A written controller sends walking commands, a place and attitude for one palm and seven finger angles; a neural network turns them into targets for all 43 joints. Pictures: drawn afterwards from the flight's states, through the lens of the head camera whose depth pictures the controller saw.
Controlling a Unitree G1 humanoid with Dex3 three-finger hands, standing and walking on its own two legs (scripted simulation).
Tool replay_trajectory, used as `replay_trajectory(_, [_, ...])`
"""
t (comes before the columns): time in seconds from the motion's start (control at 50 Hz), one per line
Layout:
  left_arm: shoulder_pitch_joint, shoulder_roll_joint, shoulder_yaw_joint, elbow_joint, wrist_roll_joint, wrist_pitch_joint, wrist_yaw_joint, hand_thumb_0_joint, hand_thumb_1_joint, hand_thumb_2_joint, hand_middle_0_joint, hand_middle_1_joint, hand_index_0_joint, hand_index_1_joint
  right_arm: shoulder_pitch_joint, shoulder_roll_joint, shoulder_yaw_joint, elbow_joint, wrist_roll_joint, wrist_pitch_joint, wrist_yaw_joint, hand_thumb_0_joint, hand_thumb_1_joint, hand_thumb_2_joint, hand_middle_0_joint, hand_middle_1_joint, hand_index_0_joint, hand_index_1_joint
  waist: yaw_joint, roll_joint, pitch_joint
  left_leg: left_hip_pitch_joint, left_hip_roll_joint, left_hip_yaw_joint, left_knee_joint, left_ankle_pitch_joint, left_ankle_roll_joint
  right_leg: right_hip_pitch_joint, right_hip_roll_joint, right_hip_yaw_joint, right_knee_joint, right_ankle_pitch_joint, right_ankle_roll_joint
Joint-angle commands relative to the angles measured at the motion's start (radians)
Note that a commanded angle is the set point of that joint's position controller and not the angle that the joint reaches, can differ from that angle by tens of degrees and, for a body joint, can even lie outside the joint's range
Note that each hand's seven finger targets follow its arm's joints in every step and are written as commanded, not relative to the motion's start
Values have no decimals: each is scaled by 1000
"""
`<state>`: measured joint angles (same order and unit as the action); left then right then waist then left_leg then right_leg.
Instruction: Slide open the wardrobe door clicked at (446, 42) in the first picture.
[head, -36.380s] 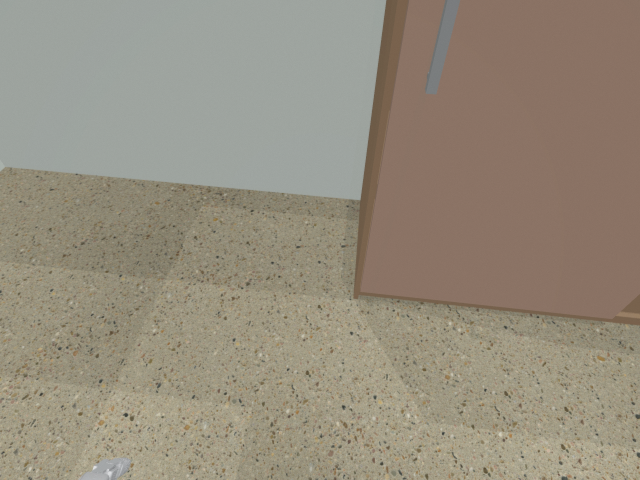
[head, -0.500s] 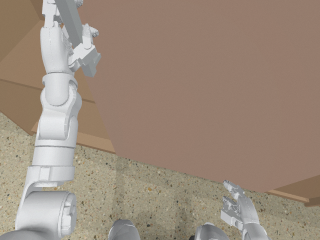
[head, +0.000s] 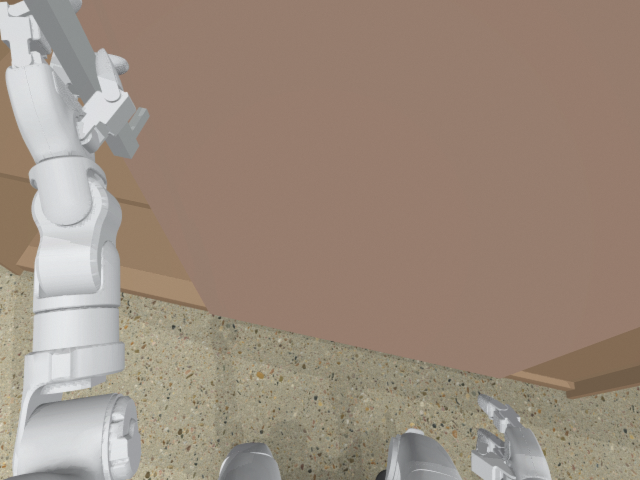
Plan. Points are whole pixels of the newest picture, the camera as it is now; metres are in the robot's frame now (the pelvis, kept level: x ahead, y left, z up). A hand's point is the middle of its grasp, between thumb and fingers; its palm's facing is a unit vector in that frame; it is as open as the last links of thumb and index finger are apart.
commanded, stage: stop walking and hold the door there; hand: left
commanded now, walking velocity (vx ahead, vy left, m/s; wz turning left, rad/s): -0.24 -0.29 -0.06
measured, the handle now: (95, 55) +0.43 +0.33 +0.20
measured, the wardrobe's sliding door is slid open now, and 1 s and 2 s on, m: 0.65 0.65 0.65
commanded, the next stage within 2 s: none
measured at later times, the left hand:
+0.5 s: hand (109, 94) +0.39 +0.30 +0.19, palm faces +0.61 -0.76 -0.21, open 7.1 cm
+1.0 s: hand (113, 95) +0.39 +0.29 +0.20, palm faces +0.58 -0.79 -0.19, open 7.0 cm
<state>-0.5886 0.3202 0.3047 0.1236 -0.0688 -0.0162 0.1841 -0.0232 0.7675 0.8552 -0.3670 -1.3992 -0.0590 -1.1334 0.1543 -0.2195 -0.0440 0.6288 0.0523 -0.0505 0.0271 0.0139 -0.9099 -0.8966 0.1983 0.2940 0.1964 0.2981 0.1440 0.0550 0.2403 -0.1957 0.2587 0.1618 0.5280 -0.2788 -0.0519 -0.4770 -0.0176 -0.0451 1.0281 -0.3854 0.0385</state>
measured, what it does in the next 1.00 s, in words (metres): steps on the spot: right foot, then left foot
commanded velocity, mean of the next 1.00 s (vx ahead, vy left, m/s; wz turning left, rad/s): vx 0.00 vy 0.04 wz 0.00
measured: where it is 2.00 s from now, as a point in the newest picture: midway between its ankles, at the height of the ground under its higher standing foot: outside the picture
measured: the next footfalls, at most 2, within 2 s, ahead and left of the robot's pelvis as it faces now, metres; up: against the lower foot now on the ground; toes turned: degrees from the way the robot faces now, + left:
right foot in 0.22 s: +0.09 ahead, -0.22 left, +0.00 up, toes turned -10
left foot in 0.50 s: +0.10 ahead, +0.05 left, +0.00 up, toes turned +1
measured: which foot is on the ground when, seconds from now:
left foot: down 0.00-0.22, up 0.24-0.48, down 0.50-1.00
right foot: up 0.00-0.20, down 0.22-0.50, up 0.52-0.86, down 0.88-1.00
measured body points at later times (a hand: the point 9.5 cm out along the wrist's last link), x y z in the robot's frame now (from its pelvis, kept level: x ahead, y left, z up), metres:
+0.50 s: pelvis +0.00 -0.04 -0.03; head +0.01 -0.06 +0.42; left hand +0.35 +0.34 +0.20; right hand +0.12 -0.36 -0.11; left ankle +0.06 +0.05 -0.75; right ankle +0.05 -0.22 -0.75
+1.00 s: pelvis -0.05 -0.04 -0.01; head -0.05 -0.04 +0.44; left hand +0.35 +0.33 +0.21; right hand -0.02 -0.32 -0.12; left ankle +0.06 +0.05 -0.75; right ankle -0.10 -0.14 -0.75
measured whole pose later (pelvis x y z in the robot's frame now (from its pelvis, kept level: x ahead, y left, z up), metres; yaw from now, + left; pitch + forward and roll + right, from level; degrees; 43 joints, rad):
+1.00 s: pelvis -0.05 -0.04 -0.01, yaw -12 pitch +0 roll -2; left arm -0.55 0.72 0.56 0.83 -0.03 -0.05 0.14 -0.05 0.73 0.80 -0.32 -1.27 -0.09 -1.26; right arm 0.31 -0.29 0.02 0.73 0.05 -0.04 -0.08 0.01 -0.90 -0.90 0.21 0.30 0.20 0.30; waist -0.04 0.04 -0.01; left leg -0.37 0.10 0.19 0.49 -0.12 0.04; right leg -0.17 0.02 -0.09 0.48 -0.30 -0.01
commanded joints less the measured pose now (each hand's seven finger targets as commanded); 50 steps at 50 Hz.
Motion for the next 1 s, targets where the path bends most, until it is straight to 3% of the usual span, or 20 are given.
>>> replay_trajectory(0.0, [-437, 40, -256, -373, 18, -135, -133, 0, 900, 900, -450, -1400, -450, -1400, -56, -172, -66, -164, -7, -71, -5, 0, -900, -900, 200, 300, 200, 300, -159, 310, -529, 422, 158, -16, -72, 1036, 114, -35, 25, -78, -94, 74, 25])
replay_trajectory(0.06, [-418, 32, -275, -352, 11, -129, -136, 0, 900, 900, -450, -1400, -450, -1400, -42, -149, -53, -168, 1, -103, -5, 0, -900, -900, 200, 300, 200, 300, -163, 413, -541, 463, 119, 31, -51, 1024, 103, 14, 55, -118, -222, 74, 20])
replay_trajectory(0.08, [-163, 634, 311, 98, 49, -130, -86, 0, 900, 900, -450, -1400, -450, -1400, 26, -221, -64, -69, -14, -76, -29, 0, -900, -900, 200, 300, 200, 300, -139, 389, -555, 459, 127, 67, -62, 1028, 101, -8, 69, -123, -228, 68, 36])
replay_trajectory(0.14, [-238, 484, 124, 0, 61, -178, -112, 0, 900, 900, -450, -1400, -450, -1400, -5, -180, -27, -129, 5, -78, -22, 0, -900, -900, 200, 300, 200, 300, -131, 403, -556, 357, 69, 69, 138, 839, 65, 183, 55, -125, -584, 274, 12])
replay_trajectory(0.16, [-236, 550, 180, 31, 69, -196, -109, 0, 900, 900, -450, -1400, -450, -1400, -6, -176, -27, -116, 9, -74, -25, 0, -900, -900, 200, 300, 200, 300, -128, 322, -580, 269, 7, 79, 238, 653, 44, 302, 22, -93, -653, 509, -2])
replay_trajectory(0.2, [-102, 693, 279, 195, 82, -184, -87, 0, 900, 900, -450, -1400, -450, -1400, -45, -133, -3, -143, 1, -51, -61, 0, -900, -900, 200, 300, 200, 300, -100, -183, -606, -269, -211, -33, 578, -377, 20, 645, -336, 331, -523, 1445, -172])
replay_trajectory(0.22, [-83, 710, 330, 184, 75, -150, -74, 0, 900, 900, -450, -1400, -450, -1400, -68, -132, 2, -151, -6, -57, -76, 0, -900, -900, 200, 300, 200, 300, -110, -186, -587, -310, -177, -139, 623, -407, 23, 613, -406, 289, -507, 1475, -171])
replay_trajectory(0.24, [-73, 754, 365, 201, 83, -138, -70, 0, 900, 900, -450, -1400, -450, -1400, -54, -144, 10, -136, 0, -64, -81, 0, -900, -900, 200, 300, 200, 300, -131, -176, -495, -334, -154, -142, 639, -355, 14, 512, -401, 323, -535, 1327, -182])
replay_trajectory(0.28, [-79, 730, 412, 254, 54, -140, -49, 0, 900, 900, -450, -1400, -450, -1400, -58, -190, 1, -93, 17, -53, -88, 0, -900, -900, 200, 300, 200, 300, -120, -366, -555, -351, -186, -193, 661, -331, 9, 564, -352, 252, -501, 1212, -186])
replay_trajectory(0.36, [-44, 704, 415, 336, 60, -129, -43, 0, 900, 900, -450, -1400, -450, -1400, -86, -205, -10, -76, 13, -21, -104, 0, -900, -900, 200, 300, 200, 300, -133, -391, -551, -179, -223, -130, 364, -235, 24, 431, -309, 149, -529, 1002, -150])
replay_trajectory(0.44, [-83, 603, 292, 288, 60, -160, -49, 0, 900, 900, -450, -1400, -450, -1400, -35, -223, -19, -50, 4, -7, -108, 0, -900, -900, 200, 300, 200, 300, -164, -84, -512, 77, -195, -85, -47, 125, 25, 237, -200, 68, -515, 423, -91])
replay_trajectory(0.48, [-141, 538, 202, 202, 56, -182, -57, 0, 900, 900, -450, -1400, -450, -1400, -19, -268, -30, -82, 1, -11, -108, 0, -900, -900, 200, 300, 200, 300, -146, 303, -428, 2, 87, -417, -257, 275, 146, 88, -13, -23, -273, -139, -23])
replay_trajectory(0.5, [-160, 549, 189, 187, 59, -178, -54, 0, 900, 900, -450, -1400, -450, -1400, -18, -254, -30, -91, 1, -7, -106, 0, -900, -900, 200, 300, 200, 300, -143, 289, -395, -86, 140, -484, -321, 81, 215, 107, 21, 29, -86, -180, -34])
replay_trajectory(0.52, [-80, 469, 134, 277, 66, -160, -60, 0, 900, 900, -450, -1400, -450, -1400, -21, -218, -12, -76, -1, -8, -103, 0, -900, -900, 200, 300, 200, 300, -149, 237, -364, -166, 117, -432, -356, -131, 197, 106, 12, 63, -8, -120, -43])
replay_trajectory(0.54, [-104, 519, 174, 291, 65, -149, -51, 0, 900, 900, -450, -1400, -450, -1400, -4, -234, -17, -70, 1, -11, -110, 0, -900, -900, 200, 300, 200, 300, -151, 218, -332, -197, 105, -410, -360, -193, 187, 96, -4, 70, 13, -58, -37])
replay_trajectory(0.62, [-139, 550, 165, 263, 69, -127, -54, 0, 900, 900, -450, -1400, -450, -1400, 49, -235, -15, -43, -1, -29, -117, 0, -900, -900, 200, 300, 200, 300, -146, 185, -391, 2, 19, -262, -290, -8, 156, 78, 3, -3, -146, 0, -9])
replay_trajectory(0.64, [-141, 499, 120, 261, 63, -120, -61, 0, 900, 900, -450, -1400, -450, -1400, 58, -224, -9, -47, -1, -33, -116, 0, -900, -900, 200, 300, 200, 300, -154, 203, -398, 32, 18, -261, -291, -4, 152, 89, 12, -18, -206, -18, -9])
replay_trajectory(0.76, [-140, 561, 155, 312, 52, -97, -64, 0, 900, 900, -450, -1400, -450, -1400, 90, -240, 6, -44, -10, -48, -113, 0, -900, -900, 200, 300, 200, 300, -162, 209, -445, 103, 13, -249, -290, 46, 119, 224, 36, -58, -529, 8, -23])
replay_trajectory(0.9, [-180, 709, 264, 484, 59, -99, -66, 0, 900, 900, -450, -1400, -450, -1400, 115, -250, -3, -23, -5, -42, -120, 0, -900, -900, 200, 300, 200, 300, -168, 7, -516, 71, -83, -118, -77, 231, 62, 284, -93, 41, -630, 319, -65])
replay_trajectory(0.98, [-224, 669, 227, 605, 65, -96, -71, 0, 900, 900, -450, -1400, -450, -1400, 123, -250, -6, -22, 3, -29, -128, 0, -900, -900, 200, 300, 200, 300, -174, -31, -456, 51, -82, -120, -21, 190, 77, 196, -115, 83, -637, 274, -62])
